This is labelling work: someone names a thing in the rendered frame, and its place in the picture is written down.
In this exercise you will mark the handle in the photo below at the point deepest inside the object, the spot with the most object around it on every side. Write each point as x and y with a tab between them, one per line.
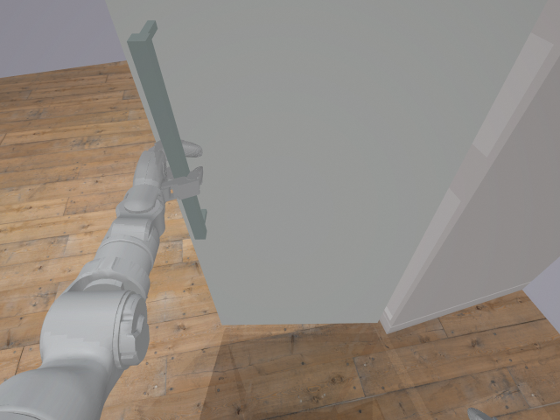
146	62

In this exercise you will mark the left robot upper arm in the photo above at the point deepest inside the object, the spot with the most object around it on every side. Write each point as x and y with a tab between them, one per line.
90	338

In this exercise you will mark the robot left hand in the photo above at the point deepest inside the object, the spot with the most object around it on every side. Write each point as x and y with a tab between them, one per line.
151	170

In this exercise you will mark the fridge door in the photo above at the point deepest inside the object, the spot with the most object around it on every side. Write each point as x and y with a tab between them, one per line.
330	131

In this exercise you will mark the robot left forearm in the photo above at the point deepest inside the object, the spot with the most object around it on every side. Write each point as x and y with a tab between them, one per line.
128	251

